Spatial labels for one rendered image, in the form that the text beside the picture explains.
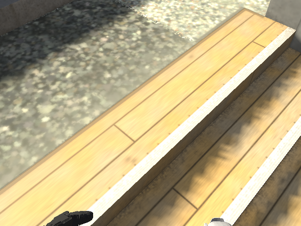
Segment stairs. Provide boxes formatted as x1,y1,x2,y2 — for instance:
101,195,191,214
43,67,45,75
90,31,301,226

